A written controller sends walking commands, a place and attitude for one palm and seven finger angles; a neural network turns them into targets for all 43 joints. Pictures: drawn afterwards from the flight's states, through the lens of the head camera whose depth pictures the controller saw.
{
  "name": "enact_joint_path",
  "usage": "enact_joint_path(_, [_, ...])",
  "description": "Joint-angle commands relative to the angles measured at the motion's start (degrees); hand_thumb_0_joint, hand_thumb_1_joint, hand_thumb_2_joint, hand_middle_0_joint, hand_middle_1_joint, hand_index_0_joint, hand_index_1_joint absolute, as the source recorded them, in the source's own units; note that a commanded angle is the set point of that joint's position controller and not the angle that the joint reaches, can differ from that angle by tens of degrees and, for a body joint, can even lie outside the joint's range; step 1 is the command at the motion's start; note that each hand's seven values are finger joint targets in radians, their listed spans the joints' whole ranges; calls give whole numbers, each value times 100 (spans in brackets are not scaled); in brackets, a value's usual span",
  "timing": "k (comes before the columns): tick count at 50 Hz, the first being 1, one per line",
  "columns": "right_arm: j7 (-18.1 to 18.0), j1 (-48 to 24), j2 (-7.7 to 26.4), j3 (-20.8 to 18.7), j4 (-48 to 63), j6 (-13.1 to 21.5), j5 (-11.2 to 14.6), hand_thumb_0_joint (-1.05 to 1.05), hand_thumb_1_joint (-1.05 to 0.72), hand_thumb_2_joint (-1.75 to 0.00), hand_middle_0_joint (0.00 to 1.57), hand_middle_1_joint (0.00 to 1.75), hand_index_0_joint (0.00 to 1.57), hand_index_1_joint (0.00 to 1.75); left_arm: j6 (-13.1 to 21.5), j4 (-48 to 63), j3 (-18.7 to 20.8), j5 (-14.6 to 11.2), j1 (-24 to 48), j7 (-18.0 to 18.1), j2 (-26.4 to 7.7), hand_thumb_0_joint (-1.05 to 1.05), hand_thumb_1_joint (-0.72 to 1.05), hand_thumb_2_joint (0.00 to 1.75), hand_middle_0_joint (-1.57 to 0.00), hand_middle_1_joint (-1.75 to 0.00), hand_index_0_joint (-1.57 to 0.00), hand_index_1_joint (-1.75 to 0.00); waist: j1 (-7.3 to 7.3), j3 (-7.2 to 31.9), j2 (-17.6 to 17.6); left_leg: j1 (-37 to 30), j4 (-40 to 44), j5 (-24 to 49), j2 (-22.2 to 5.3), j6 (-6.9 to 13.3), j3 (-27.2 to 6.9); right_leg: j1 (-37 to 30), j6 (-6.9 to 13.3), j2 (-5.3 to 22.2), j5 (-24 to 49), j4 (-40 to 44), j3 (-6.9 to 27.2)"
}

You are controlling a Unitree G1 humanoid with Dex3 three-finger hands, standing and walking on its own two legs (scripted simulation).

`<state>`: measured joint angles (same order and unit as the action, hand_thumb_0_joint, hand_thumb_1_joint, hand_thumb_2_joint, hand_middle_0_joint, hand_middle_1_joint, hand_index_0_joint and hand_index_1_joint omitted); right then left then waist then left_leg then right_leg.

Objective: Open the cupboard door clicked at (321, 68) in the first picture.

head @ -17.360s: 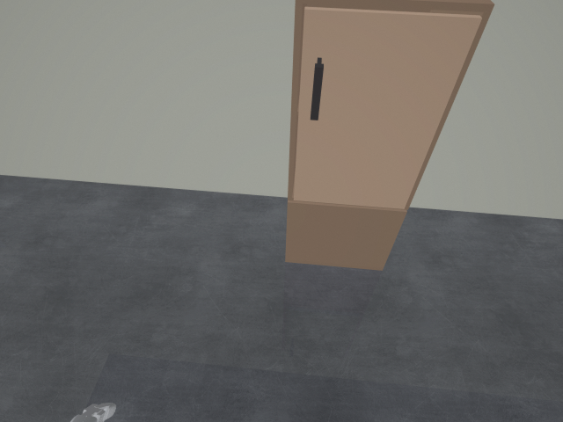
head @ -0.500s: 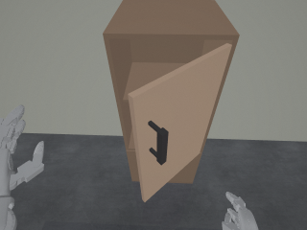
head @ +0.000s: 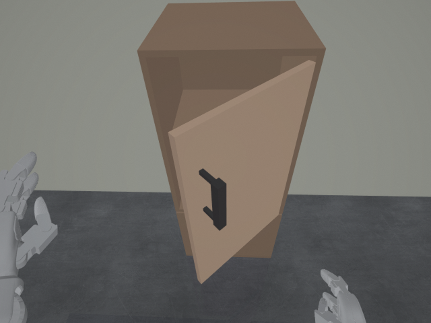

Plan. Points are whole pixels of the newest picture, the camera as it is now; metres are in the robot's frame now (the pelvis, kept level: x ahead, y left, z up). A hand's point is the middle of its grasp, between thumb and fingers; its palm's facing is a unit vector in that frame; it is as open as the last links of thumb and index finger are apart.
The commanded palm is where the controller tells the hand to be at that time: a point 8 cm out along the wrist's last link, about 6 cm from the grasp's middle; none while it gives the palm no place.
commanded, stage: step back with the hand held close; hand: left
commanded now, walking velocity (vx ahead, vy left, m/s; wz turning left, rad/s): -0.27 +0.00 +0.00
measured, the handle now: (212, 200) +0.34 +0.06 +0.06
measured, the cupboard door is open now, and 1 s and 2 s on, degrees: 44 44 44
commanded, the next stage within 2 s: stop stepping back and stand still in 1.00 s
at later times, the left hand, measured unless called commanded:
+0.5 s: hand (8, 265) +0.13 +0.29 +0.15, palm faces +0.41 -0.76 -0.51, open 7.4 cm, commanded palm +0.08 +0.32 +0.17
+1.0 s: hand out of the picture +0.03 +0.29 +0.17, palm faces +0.49 -0.73 -0.48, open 7.4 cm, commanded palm -0.03 +0.32 +0.17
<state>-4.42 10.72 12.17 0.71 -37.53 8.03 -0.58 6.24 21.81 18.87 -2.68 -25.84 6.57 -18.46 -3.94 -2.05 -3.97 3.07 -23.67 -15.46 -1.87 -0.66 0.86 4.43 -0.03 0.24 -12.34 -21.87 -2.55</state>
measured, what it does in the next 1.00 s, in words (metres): walks backwards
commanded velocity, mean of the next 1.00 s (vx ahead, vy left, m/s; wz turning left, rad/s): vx -0.30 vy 0.00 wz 0.00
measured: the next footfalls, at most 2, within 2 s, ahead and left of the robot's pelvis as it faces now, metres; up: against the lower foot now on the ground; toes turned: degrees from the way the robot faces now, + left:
right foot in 1.06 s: -0.23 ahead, -0.08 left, +0.00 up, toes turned -4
left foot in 1.28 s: -0.19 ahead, +0.09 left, +0.00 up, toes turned +1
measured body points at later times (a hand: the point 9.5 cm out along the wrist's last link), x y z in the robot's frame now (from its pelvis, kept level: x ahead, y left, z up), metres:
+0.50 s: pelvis -0.07 +0.02 -0.01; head -0.06 +0.03 +0.44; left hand +0.11 +0.33 +0.18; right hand +0.11 -0.22 -0.08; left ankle -0.02 +0.12 -0.74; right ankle +0.00 -0.12 -0.74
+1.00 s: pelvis -0.17 +0.02 -0.02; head -0.15 +0.03 +0.42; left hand +0.00 +0.33 +0.19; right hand -0.01 -0.21 -0.11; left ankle -0.02 +0.13 -0.74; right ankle -0.23 -0.09 -0.71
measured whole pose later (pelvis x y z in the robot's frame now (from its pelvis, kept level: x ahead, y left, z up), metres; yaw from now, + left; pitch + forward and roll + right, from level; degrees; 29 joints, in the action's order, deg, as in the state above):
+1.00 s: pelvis -0.17 +0.02 -0.02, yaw +0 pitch +0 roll -2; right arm -3.1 13.5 9.3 -0.4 -35.9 8.9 -0.5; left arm 14.6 30.2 29.4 -2.6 -31.5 9.8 -25.6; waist -0.2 -1.2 -0.3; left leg 28.9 -32.0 -3.7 -3.1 1.4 2.0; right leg 17.1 -0.3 -3.4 -27.8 -49.7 -1.1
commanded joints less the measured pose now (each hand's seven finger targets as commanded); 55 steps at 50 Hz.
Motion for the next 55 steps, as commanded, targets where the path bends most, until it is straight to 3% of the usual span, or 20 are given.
enact_joint_path(1, [-40, -661, 700, -233, 1034, 75, 48, 0, -90, -90, 20, 30, 20, 30, 592, 849, 1124, 15, 527, 46, -1397, 0, 90, 90, -20, -30, -20, -30, 261, 12, 708, 699, 27, 692, 54, 233, 13, 593, 26, 281, 995, 712, 540])
enact_joint_path(7, [-20, -674, 770, -285, 1220, -95, 31, 0, -90, -90, 20, 30, 20, 30, 676, 1432, 941, 54, -102, 60, -1289, 0, 90, 90, -20, -30, -20, -30, 270, 982, 36, 566, -141, 1913, -40, 163, 84, 119, 27, 398, 2459, 54, 356])
enact_joint_path(10, [-28, -622, 754, -348, 1374, -197, 54, 0, -90, -90, 20, 30, 20, 30, 651, 1731, 1177, 51, -411, 134, -1484, 0, 90, 90, -20, -30, -20, -30, 265, 1406, 294, 595, -241, 2426, -112, 139, 87, -68, -17, 348, 2948, -275, 306])
enact_joint_path(15, [-57, -627, 730, -402, 1502, -306, 96, 0, -90, -90, 20, 30, 20, 30, 675, 1949, 1420, 33, -674, 226, -1623, 0, 90, 90, -20, -30, -20, -30, 270, 1320, 222, 1059, -172, 2181, -179, 135, -28, 11, -39, 296, 2594, -554, 309])
enact_joint_path(19, [-57, -603, 793, -399, 1518, -290, 87, 0, -90, -90, 20, 30, 20, 30, 711, 1834, 1393, 59, -687, 256, -1508, 0, 90, 90, -20, -30, -20, -30, 267, 892, -190, 1942, 227, 1181, -367, 255, -243, -8, -102, 94, 1534, -827, 245])
enact_joint_path(22, [-69, -605, 871, -412, 1538, -201, 72, 0, -90, -90, 20, 30, 20, 30, 790, 1753, 1435, 143, -562, 265, -1468, 0, 90, 90, -20, -30, -20, -30, 249, 599, -462, 3156, 665, -371, -577, 455, -461, -522, -145, -35, 1082, -1376, 211])
enact_joint_path(26, [-51, -413, 888, -393, 1549, -55, 100, 0, -90, -90, 20, 30, 20, 30, 911, 1698, 1283, 280, -179, 270, -1307, 0, 90, 90, -20, -30, -20, -30, 335, 259, -152, 4169, 613, -2263, -613, 601, -533, -603, -144, 10, 490, -1596, 432])
enact_joint_path(32, [-65, -257, 841, -370, 1411, 121, 35, 0, -90, -90, 20, 30, 20, 30, 1058, 2086, 1355, 329, 550, 343, -1624, 0, 90, 90, -20, -30, -20, -30, 421, 116, 515, 3070, -664, -2309, -26, 354, -286, 1335, 136, 506, -1734, -71, 1258])
enact_joint_path(35, [-50, -160, 721, -300, 1272, 129, 19, 0, -90, -90, 20, 30, 20, 30, 1102, 2132, 1289, 226, 408, 402, -1586, 0, 90, 90, -20, -30, -20, -30, 469, 410, 646, 1933, -1214, -1591, 172, 174, -201, 2280, 253, 753, -1956, 252, 1149])
enact_joint_path(38, [-74, -185, 765, -302, 1275, 111, 9, 0, -90, -90, 20, 30, 20, 30, 1168, 2116, 1447, 170, 73, 440, -1616, 0, 90, 90, -20, -30, -20, -30, 461, 524, 3, 2350, -451, -2013, -173, 295, -716, 1896, 112, 443, -1779, -423, 749])
enact_joint_path(41, [-57, -365, 787, -372, 1397, 168, 19, 0, -90, -90, 20, 30, 20, 30, 1191, 2245, 1688, 194, -24, 400, -1603, 0, 90, 90, -20, -30, -20, -30, 291, 755, -1335, 4200, 1330, -2792, -1363, 754, -1825, -34, -188, -370, -790, -3208, 52])
enact_joint_path(44, [-9, -308, 699, -491, 1271, 335, 30, 0, -90, -90, 20, 30, 20, 30, 1201, 2144, 1701, 91, -305, 383, -1598, 0, 90, 90, -20, -30, -20, -30, 350, 956, -726, 3081, 1021, -1320, -1533, 881, -1584, 808, -121, -414, -1475, -3880, 323])
enact_joint_path(46, [63, -331, 727, -516, 1177, 431, 98, 0, -90, -90, 20, 30, 20, 30, 1122, 1747, 1577, 8, -743, 377, -1415, 0, 90, 90, -20, -30, -20, -30, 350, 782, -798, 2726, 1235, -1694, -1458, 771, -1238, 980, -52, -455, -1650, -3604, 102])
enact_joint_path(47, [48, -394, 702, -494, 1157, 455, 76, 0, -90, -90, 20, 30, 20, 30, 1101, 1620, 1549, 1, -754, 405, -1423, 0, 90, 90, -20, -30, -20, -30, 365, 605, -958, 2818, 1238, -1617, -1458, 803, -1257, 853, -20, -392, -1625, -3201, 155])
enact_joint_path(50, [102, -492, 689, -381, 858, 459, -50, 0, -90, -90, 20, 30, 20, 30, 1010, 1808, 1166, -75, -233, 361, -1296, 0, 90, 90, -20, -30, -20, -30, 392, 341, -618, 2401, 962, -1119, -1310, 533, -1031, 838, 101, -273, -1712, -1084, 220])
enact_joint_path(51, [124, -546, 679, -383, 826, 445, -37, 0, -90, -90, 20, 30, 20, 30, 1010, 1862, 1121, -66, -26, 324, -1346, 0, 90, 90, -20, -30, -20, -30, 343, 295, -238, 2233, 364, -1030, -968, 303, -711, 1008, 222, -36, -1452, -36, 509])
enact_joint_path(52, [149, -538, 576, -386, 808, 391, -23, 0, -90, -90, 20, 30, 20, 30, 1034, 2099, 1158, 38, 260, 338, -1607, 0, 90, 90, -20, -30, -20, -30, 374, 312, 586, 1985, -769, -824, -404, 39, -223, 1475, 475, 740, -1219, 895, 1672])
enact_joint_path(53, [165, -692, 494, -326, 803, 374, 36, 0, -90, -90, 20, 30, 20, 30, 1069, 2121, 1150, 66, 488, 366, -1806, 0, 90, 90, -20, -30, -20, -30, 260, 334, 1640, 2030, -2578, -819, 257, -239, 181, 2040, 821, 1889, -365, 1464, 3024])
enact_joint_path(54, [159, -791, 530, -279, 718, 412, -25, 0, -90, -90, 20, 30, 20, 30, 1165, 2052, 1347, 147, 728, 452, -2088, 0, 90, 90, -20, -30, -20, -30, 186, 308, 1492, 2545, -3692, -1192, 359, -249, -40, 1872, 847, 2095, 1785, 1089, 2596])
enact_joint_path(55, [129, -743, 500, -288, 705, 451, 18, 0, -90, -90, 20, 30, 20, 30, 1139, 1863, 1182, 191, 544, 432, -1815, 0, 90, 90, -20, -30, -20, -30, 202, 880, 1486, 2718, -3830, -1193, 400, -190, -151, 841, 543, 1706, 4271, 252, 1716])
